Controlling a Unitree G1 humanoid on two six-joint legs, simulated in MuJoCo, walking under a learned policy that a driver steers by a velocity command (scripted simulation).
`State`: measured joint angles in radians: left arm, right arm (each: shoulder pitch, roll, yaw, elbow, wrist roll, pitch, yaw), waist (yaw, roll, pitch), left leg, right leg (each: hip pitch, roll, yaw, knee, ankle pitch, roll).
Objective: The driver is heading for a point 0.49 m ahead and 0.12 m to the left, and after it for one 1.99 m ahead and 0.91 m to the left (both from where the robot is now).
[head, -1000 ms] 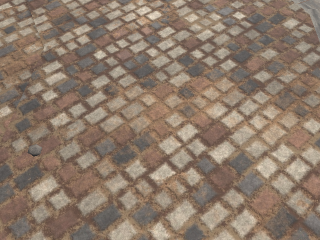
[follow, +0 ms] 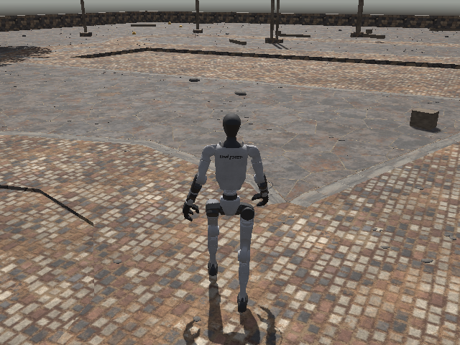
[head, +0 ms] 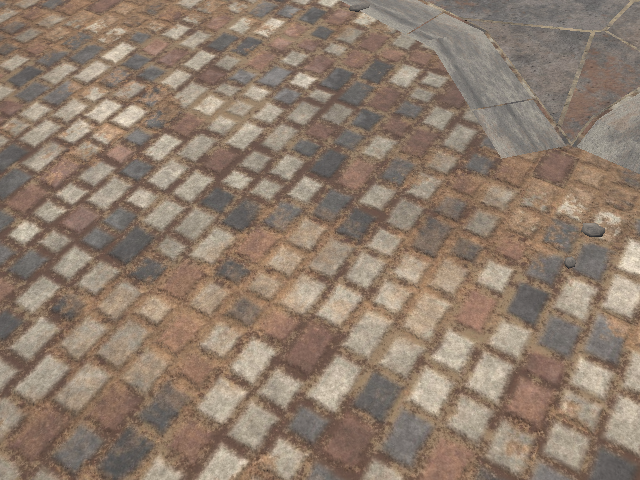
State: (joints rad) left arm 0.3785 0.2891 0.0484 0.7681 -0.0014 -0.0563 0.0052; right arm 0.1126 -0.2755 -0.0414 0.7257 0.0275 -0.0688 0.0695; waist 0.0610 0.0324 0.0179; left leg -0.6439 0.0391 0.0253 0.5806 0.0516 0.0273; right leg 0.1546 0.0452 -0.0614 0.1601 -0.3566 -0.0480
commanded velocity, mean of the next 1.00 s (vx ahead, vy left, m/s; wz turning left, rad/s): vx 0.49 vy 0.00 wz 0.53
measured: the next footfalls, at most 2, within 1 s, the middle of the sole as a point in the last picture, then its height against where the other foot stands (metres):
left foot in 0.08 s outside the picture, level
right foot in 0.54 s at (395, 450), level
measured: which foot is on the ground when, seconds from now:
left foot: up 0.00-0.06, down 0.08-0.54, up 0.56-1.00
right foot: down 0.00-0.10, up 0.12-0.52, down 0.54-1.00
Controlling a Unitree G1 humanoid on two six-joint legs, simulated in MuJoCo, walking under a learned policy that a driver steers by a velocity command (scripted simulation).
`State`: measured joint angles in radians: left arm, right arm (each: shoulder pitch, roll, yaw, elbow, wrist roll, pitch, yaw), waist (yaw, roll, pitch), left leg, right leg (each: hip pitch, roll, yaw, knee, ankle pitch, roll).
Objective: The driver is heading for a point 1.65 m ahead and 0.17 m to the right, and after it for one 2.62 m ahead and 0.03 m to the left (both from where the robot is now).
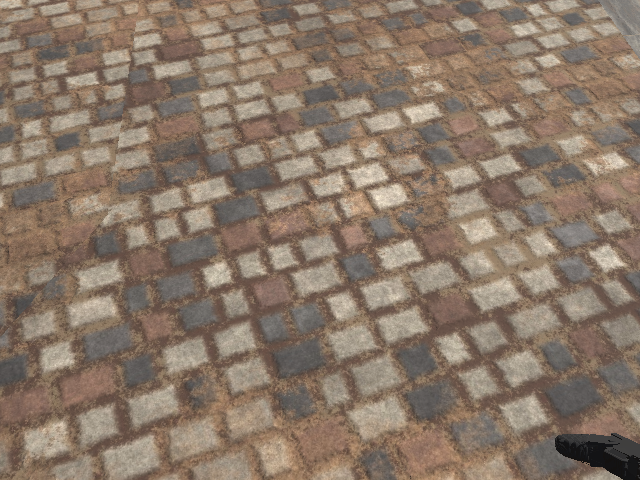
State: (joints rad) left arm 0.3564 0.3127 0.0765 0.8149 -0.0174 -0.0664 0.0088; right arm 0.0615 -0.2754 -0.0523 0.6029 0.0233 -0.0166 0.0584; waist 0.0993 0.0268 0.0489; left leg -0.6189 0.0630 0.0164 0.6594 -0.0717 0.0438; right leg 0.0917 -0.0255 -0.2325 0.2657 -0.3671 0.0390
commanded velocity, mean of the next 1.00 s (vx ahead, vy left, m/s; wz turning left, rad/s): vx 0.50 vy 0.00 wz -0.15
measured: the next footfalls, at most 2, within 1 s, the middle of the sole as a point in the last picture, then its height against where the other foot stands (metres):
left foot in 0.06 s outside the picture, level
right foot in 0.60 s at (397, 440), level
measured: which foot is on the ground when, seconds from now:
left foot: up 0.00-0.04, down 0.06-0.62, up 0.64-1.00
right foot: down 0.00-0.06, up 0.08-0.58, down 0.60-1.00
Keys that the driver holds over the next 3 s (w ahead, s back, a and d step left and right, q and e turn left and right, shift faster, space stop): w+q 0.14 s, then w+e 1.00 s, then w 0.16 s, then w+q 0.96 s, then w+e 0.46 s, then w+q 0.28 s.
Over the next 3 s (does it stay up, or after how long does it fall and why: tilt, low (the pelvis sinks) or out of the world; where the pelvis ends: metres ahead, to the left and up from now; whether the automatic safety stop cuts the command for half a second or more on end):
stays up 1.67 -0.16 0.01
